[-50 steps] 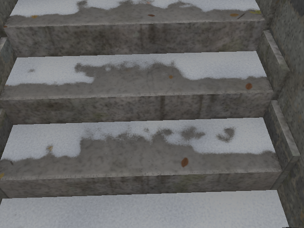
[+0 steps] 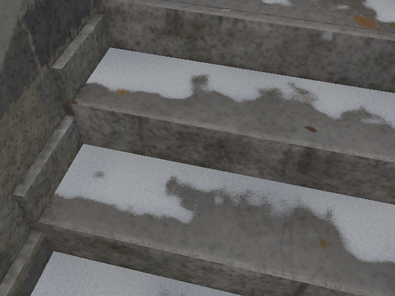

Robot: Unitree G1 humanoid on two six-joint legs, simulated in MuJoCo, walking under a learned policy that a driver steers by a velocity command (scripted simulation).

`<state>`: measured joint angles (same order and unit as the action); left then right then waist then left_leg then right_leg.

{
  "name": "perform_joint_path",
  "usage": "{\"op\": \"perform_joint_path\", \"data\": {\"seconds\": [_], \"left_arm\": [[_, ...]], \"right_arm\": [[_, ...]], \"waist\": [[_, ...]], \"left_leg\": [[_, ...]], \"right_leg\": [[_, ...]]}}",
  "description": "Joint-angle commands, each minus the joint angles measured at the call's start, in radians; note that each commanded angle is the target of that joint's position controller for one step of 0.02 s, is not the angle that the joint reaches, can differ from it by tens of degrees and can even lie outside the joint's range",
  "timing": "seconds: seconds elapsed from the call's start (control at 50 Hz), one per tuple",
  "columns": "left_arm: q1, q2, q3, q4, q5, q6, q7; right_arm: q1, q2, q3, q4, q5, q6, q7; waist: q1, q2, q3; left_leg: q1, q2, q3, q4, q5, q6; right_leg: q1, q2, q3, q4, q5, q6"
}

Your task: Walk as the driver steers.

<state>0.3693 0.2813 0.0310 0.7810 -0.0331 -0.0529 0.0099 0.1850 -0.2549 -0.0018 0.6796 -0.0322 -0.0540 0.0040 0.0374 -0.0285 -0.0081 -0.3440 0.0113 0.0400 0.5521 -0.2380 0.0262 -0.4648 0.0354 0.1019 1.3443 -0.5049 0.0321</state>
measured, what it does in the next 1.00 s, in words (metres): climbs: right foot 0.17 m higher, then left foot 0.17 m higher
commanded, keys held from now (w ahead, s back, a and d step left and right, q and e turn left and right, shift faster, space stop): w+e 0.54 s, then w+q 0.46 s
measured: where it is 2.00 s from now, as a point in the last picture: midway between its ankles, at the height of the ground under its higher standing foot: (245, 94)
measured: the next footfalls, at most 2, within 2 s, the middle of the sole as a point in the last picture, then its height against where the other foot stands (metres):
right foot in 0.34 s outside the picture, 0.17 m higher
left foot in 0.86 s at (245, 221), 0.17 m higher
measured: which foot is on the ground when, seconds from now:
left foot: down 0.00-0.36, up 0.38-0.84, down 0.86-1.00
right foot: up 0.00-0.32, down 0.34-0.88, up 0.90-1.00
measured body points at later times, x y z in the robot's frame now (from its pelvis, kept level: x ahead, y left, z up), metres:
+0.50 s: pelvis +0.21 -0.07 +0.13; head +0.19 -0.08 +0.58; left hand +0.36 +0.15 +0.01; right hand +0.30 -0.36 +0.04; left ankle +0.18 +0.10 -0.33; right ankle +0.22 -0.14 -0.56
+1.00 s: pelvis +0.50 -0.11 +0.29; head +0.48 -0.12 +0.74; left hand +0.65 +0.09 +0.18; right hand +0.52 -0.38 +0.16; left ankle +0.56 -0.08 -0.39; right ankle +0.36 -0.22 -0.19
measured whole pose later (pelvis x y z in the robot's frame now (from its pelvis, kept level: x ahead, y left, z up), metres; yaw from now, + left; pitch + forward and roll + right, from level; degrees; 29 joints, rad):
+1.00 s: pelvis +0.50 -0.11 +0.29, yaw -14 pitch +2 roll +2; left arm 0.28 0.20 -0.01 0.87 0.02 -0.11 -0.06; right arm 0.28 -0.25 -0.02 0.87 -0.05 -0.03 0.01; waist 0.00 0.00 -0.10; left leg -0.55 -0.11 0.13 0.89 -0.39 0.13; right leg -0.62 0.06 0.12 1.85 -0.12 -0.13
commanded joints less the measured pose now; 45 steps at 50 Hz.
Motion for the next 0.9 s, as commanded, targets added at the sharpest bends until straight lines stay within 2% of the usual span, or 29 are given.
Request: {"op": "perform_joint_path", "data": {"seconds": [0.02, 0.06, 0.12, 0.16, 0.2, 0.24, 0.26, 0.3, 0.32, 0.34, 0.36, 0.38, 0.4, 0.42, 0.44, 0.48, 0.52, 0.56, 0.6, 0.66, 0.68, 0.74, 0.76, 0.78, 0.8, 0.84, 0.86, 0.88, 0.9], "left_arm": [[-0.156, 0.004, -0.009, -0.125, -0.008, -0.003, 0.013], [-0.195, -0.089, -0.041, -0.179, -0.002, 0.015, 0.01], [-0.187, -0.154, -0.082, -0.24, 0.001, 0.042, 0.002], [-0.221, -0.157, -0.094, -0.295, 0.007, 0.053, 0.005], [-0.361, -0.149, -0.11, -0.368, 0.019, 0.041, -0.002], [-0.51, -0.131, -0.134, -0.449, 0.014, 0.02, -0.014], [-0.535, -0.115, -0.123, -0.452, 0.013, 0.015, -0.023], [-0.308, -0.054, -0.08, -0.384, 0.021, 0.019, -0.037], [-0.185, -0.014, -0.059, -0.35, 0.029, 0.023, -0.046], [-0.113, 0.049, -0.032, -0.332, 0.028, 0.03, -0.055], [0.007, 0.14, 0.008, -0.279, 0.035, 0.04, -0.057], [0.087, 0.264, 0.048, -0.226, 0.041, 0.056, -0.03], [0.042, 0.212, 0.021, -0.204, 0.063, 0.039, 0.005], [0.094, 0.138, 0.003, -0.125, 0.045, 0.025, -0.006], [0.097, 0.048, -0.02, -0.042, 0.041, 0.018, -0.025], [-0.031, -0.101, -0.053, 0.004, 0.047, 0.017, -0.055], [-0.055, -0.097, -0.046, 0.023, 0.024, 0.008, -0.074], [-0.096, -0.068, -0.043, 0.025, 0.043, 0.001, -0.062], [0.021, -0.056, -0.048, 0.106, 0.063, -0.001, -0.058], [0.173, -0.059, -0.05, 0.185, 0.059, 0.009, -0.055], [0.208, -0.06, -0.049, 0.202, 0.035, 0.021, -0.049], [0.284, -0.012, -0.037, 0.232, 0.023, 0.032, 0.01], [0.281, -0.004, -0.034, 0.257, 0.014, 0.036, 0.022], [0.161, 0.026, -0.031, 0.234, 0.017, 0.025, 0.023], [0.19, 0.049, -0.026, 0.242, 0.017, 0.009, 0.018], [0.141, 0.137, -0.016, 0.255, 0.043, -0.007, 0.025], [0.074, 0.166, -0.003, 0.221, 0.046, -0.015, 0.025], [0.061, 0.117, -0.005, 0.168, 0.062, -0.044, 0.007], [0.01, -0.008, -0.025, 0.143, 0.081, -0.078, -0.045]], "right_arm": [[0.228, -0.12, -0.047, 0.081, 0.007, 0.017, -0.008], [0.241, -0.036, -0.022, 0.156, -0.018, 0.017, -0.005], [0.244, 0.009, -0.002, 0.209, -0.009, 0.029, -0.026], [0.184, -0.022, -0.001, 0.216, 0.004, 0.029, -0.026], [0.171, -0.077, -0.008, 0.21, -0.009, 0.029, -0.034], [0.214, -0.14, -0.02, 0.217, 0.027, 0.023, -0.071], [0.262, -0.178, -0.023, 0.247, 0.05, 0.014, -0.072], [0.302, -0.308, -0.057, 0.255, 0.038, 0.017, -0.07], [0.247, -0.337, -0.071, 0.225, 0.03, 0.034, -0.068], [0.233, -0.326, -0.076, 0.199, 0.036, 0.042, -0.063], [0.19, -0.263, -0.074, 0.127, 0.032, 0.023, -0.057], [0.137, -0.123, -0.047, 0.06, -0.004, -0.013, -0.012], [0.06, -0.08, -0.056, 0.029, 0.008, -0.048, 0.032], [-0.02, -0.02, -0.042, -0.015, 0.024, -0.057, 0.044], [-0.069, 0.03, -0.008, -0.068, 0.011, -0.071, 0.048], [0.029, 0.093, 0.026, -0.079, 0.019, -0.061, 0.037], [0.072, 0.115, 0.056, -0.079, 0.021, -0.051, 0.037], [0.051, 0.084, 0.064, -0.086, 0.015, -0.041, 0.025], [-0.004, 0.148, 0.086, -0.091, 0.014, -0.028, 0.01], [-0.191, 0.194, 0.108, -0.15, 0.058, -0.037, 0.001], [-0.294, 0.196, 0.12, -0.199, 0.05, -0.046, 0.005], [-0.487, 0.201, 0.14, -0.294, 0.016, -0.042, 0.008], [-0.483, 0.224, 0.139, -0.3, 0.008, -0.037, 0.009], [-0.358, 0.186, 0.127, -0.255, 0.032, -0.032, 0.017], [-0.341, 0.145, 0.107, -0.242, 0.026, -0.04, 0.022], [-0.054, -0.026, 0.023, -0.138, 0.031, -0.024, 0.033], [0.095, -0.097, -0.004, -0.076, 0.023, -0.012, 0.041], [0.278, -0.172, -0.035, 0.013, -0.019, 0.002, 0.047], [0.383, -0.198, -0.054, 0.098, -0.025, 0.047, 0.008]], "waist": [[-0.118, 0.151, 0.078], [-0.064, 0.133, 0.11], [0.002, 0.11, 0.109], [0.054, 0.101, 0.137], [0.038, 0.11, 0.112], [0.01, 0.157, 0.045], [-0.009, 0.169, -0.023], [0.093, 0.289, -0.205], [0.145, 0.303, -0.278], [0.177, 0.262, -0.331], [0.201, 0.084, -0.328], [0.145, -0.326, -0.373], [0.093, -0.226, -0.31], [0.071, -0.135, -0.142], [0.024, -0.049, 0.045], [-0.112, -0.028, 0.094], [-0.152, 0.02, 0.075], [-0.168, 0.069, 0.079], [-0.118, -0.038, 0.044], [0.004, -0.09, 0.07], [0.032, -0.061, 0.078], [0.075, -0.088, 0.019], [0.047, -0.141, -0.042], [-0.038, -0.2, -0.113], [-0.041, -0.203, -0.19], [-0.213, -0.285, -0.298], [-0.264, -0.245, -0.337], [-0.269, 0.069, -0.428], [-0.231, 0.409, -0.435]], "left_leg": [[0.36, 0.373, -0.441, -0.349, -0.26, 0.202], [0.26, 0.351, -0.307, -0.348, -0.121, 0.166], [0.147, 0.345, -0.172, -0.348, -0.081, 0.131], [0.019, 0.309, -0.064, -0.361, -0.088, 0.088], [-0.077, 0.229, 0.039, -0.408, -0.056, 0.094], [-0.189, 0.204, 0.11, -0.625, 0.137, 0.132], [-0.099, 0.216, 0.13, -0.619, 0.558, 0.153], [0.323, 0.284, 0.181, -0.324, 1.706, 0.174], [0.487, 0.326, 0.156, -0.147, 1.858, 0.171], [0.521, 0.328, 0.133, 0.045, 1.785, 0.163], [0.169, 0.27, 0.056, 0.336, 1.381, 0.133], [-0.283, -0.023, -0.056, 0.754, 0.074, 0.071], [-0.462, -0.069, -0.289, 1.225, -0.006, 0.069], [-0.622, -0.065, -0.252, 1.466, 0.043, 0.083], [-0.747, -0.036, -0.191, 1.534, 0.069, 0.1], [-0.745, -0.01, -0.137, 1.682, 0.047, 0.104], [-0.795, 0.023, -0.101, 1.613, 0.078, 0.095], [-0.759, 0.043, -0.049, 1.414, 0.164, 0.053], [-0.89, 0.018, 0.015, 1.638, 0.17, 0.022], [-1.214, -0.004, -0.042, 1.733, 0.064, 0.038], [-1.201, 0.007, -0.017, 1.5, 0.098, 0.036], [-0.968, 0.045, 0.172, 1.168, 0.046, -0.005], [-0.883, 0.057, 0.154, 1.101, 0.024, 0.008], [-0.566, 0.025, 0.206, 0.89, 0.002, 0.053], [-0.334, -0.047, 0.258, 0.828, -0.026, 0.073], [-0.16, -0.11, 0.178, 0.599, -0.21, 0.116], [-0.039, -0.095, 0.024, 0.428, -0.209, 0.148], [0.288, 0.06, -0.423, 0.233, -0.248, 0.261], [0.491, 0.225, -0.993, -0.216, -0.264, 0.393]], "right_leg": [[-0.71, -0.068, -0.033, 0.646, 0.019, 0.0], [-0.8, -0.076, 0.002, 0.914, 0.053, -0.035], [-0.903, -0.047, 0.019, 1.026, 0.127, -0.051], [-0.899, -0.069, 0.007, 0.939, 0.204, -0.034], [-0.805, -0.078, -0.101, 0.674, 0.326, -0.001], [-0.38, -0.112, -0.238, 0.191, 0.227, -0.017], [-0.193, -0.069, -0.32, 0.097, 0.171, -0.049], [-0.112, 0.046, -0.349, 0.058, -0.04, -0.111], [-0.098, 0.072, -0.308, -0.073, -0.086, -0.155], [0.001, 0.098, -0.194, -0.297, -0.08, -0.201], [0.26, 0.001, 0.19, -0.492, -0.047, -0.299], [0.461, -0.207, 0.917, -0.949, -0.393, -0.446], [0.392, -0.304, 1.132, -1.138, -0.478, -0.401], [0.303, -0.293, 1.032, -1.143, -0.406, -0.319], [0.182, -0.218, 0.768, -1.054, -0.244, -0.27], [0.015, -0.112, 0.4, -0.966, 0.07, -0.216], [-0.002, -0.091, 0.25, -0.942, 0.182, -0.205], [-0.104, -0.072, 0.154, -0.963, 0.228, -0.2], [-0.048, -0.112, 0.166, -0.993, 0.246, -0.226], [0.218, -0.189, 0.207, -1.006, 0.206, -0.2], [0.21, -0.167, 0.176, -1.038, 0.186, -0.161], [0.197, -0.237, 0.185, -1.295, 0.4, -0.217], [0.308, -0.235, 0.119, -1.3, 0.591, -0.219], [0.259, -0.23, -0.011, -1.299, 0.983, -0.229], [0.264, -0.241, -0.051, -1.22, 1.554, -0.238], [0.535, -0.307, -0.055, -0.937, 2.213, -0.252], [0.562, -0.305, -0.061, -0.75, 2.18, -0.242], [0.244, -0.216, -0.037, -0.428, 1.818, -0.224], [-0.088, 0.056, 0.02, -0.03, 0.511, -0.158]]}}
